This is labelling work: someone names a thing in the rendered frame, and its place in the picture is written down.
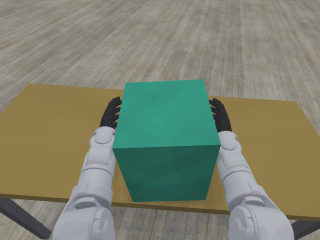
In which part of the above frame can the right robot hand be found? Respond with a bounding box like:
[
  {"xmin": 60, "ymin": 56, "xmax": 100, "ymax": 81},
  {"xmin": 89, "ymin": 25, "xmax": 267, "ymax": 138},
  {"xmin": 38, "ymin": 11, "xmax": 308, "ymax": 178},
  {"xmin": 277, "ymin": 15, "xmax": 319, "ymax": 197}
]
[{"xmin": 209, "ymin": 98, "xmax": 232, "ymax": 133}]

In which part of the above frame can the robot right upper arm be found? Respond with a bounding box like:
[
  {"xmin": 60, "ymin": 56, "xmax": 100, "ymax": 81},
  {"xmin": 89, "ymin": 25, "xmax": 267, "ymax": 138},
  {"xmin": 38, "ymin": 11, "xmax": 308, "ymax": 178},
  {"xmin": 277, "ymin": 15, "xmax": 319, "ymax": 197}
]
[{"xmin": 228, "ymin": 204, "xmax": 294, "ymax": 240}]

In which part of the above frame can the left robot hand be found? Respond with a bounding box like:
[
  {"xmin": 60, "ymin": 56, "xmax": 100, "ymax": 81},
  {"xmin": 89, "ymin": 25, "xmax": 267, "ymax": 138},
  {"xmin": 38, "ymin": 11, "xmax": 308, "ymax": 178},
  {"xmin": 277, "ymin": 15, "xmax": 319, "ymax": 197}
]
[{"xmin": 99, "ymin": 96, "xmax": 122, "ymax": 129}]

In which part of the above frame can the robot left forearm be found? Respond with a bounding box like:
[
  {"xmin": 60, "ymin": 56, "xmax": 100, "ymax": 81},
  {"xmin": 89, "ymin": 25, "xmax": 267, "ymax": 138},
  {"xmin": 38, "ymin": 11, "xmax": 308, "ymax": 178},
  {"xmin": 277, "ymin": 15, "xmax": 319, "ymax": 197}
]
[{"xmin": 52, "ymin": 126, "xmax": 116, "ymax": 240}]

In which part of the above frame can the table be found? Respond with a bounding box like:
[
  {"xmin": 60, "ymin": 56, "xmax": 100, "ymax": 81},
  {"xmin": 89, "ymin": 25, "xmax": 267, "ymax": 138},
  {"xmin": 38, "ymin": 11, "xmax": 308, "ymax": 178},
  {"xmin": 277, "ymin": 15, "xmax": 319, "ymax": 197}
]
[{"xmin": 0, "ymin": 83, "xmax": 320, "ymax": 240}]

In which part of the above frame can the carton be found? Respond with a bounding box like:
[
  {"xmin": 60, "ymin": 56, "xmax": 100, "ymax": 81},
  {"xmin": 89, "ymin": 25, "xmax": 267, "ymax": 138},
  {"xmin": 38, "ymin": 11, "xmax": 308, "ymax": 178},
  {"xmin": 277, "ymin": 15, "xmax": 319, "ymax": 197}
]
[{"xmin": 112, "ymin": 79, "xmax": 221, "ymax": 202}]

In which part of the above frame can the robot left upper arm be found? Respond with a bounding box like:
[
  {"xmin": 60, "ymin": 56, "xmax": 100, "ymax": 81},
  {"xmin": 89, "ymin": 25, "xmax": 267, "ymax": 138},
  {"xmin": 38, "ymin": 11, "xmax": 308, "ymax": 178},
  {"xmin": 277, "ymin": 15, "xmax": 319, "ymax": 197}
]
[{"xmin": 53, "ymin": 206, "xmax": 116, "ymax": 240}]

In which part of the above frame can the robot right forearm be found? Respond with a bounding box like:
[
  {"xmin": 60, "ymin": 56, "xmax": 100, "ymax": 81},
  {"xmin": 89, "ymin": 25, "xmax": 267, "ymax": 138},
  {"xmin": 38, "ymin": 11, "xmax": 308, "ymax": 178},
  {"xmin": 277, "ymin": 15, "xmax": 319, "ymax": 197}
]
[{"xmin": 216, "ymin": 131, "xmax": 295, "ymax": 240}]

